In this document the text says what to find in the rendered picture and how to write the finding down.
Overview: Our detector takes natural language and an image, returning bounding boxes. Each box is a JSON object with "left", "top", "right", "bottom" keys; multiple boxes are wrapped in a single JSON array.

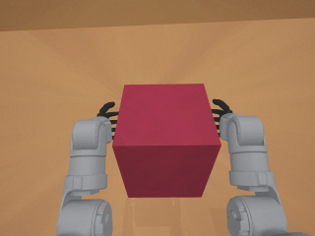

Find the robot left hand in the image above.
[{"left": 96, "top": 101, "right": 119, "bottom": 139}]

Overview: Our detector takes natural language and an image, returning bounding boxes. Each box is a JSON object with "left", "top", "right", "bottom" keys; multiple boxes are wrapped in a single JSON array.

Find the robot right forearm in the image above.
[{"left": 219, "top": 113, "right": 288, "bottom": 230}]

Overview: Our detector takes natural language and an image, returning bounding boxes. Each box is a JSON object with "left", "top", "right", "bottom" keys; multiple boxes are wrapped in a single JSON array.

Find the robot left forearm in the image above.
[{"left": 56, "top": 116, "right": 112, "bottom": 236}]

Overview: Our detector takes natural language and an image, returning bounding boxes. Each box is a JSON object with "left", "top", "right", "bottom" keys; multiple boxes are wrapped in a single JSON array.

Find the robot right hand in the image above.
[{"left": 211, "top": 99, "right": 233, "bottom": 138}]

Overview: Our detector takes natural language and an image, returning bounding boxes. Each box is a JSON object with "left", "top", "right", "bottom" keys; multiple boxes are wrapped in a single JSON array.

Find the carton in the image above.
[{"left": 112, "top": 84, "right": 221, "bottom": 198}]

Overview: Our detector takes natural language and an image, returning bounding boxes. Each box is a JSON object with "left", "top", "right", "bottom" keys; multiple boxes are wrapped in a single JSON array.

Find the right robot upper arm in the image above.
[{"left": 226, "top": 195, "right": 312, "bottom": 236}]

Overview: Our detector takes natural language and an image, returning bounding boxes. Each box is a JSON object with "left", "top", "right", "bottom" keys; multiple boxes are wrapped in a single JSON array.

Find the left robot upper arm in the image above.
[{"left": 56, "top": 199, "right": 113, "bottom": 236}]

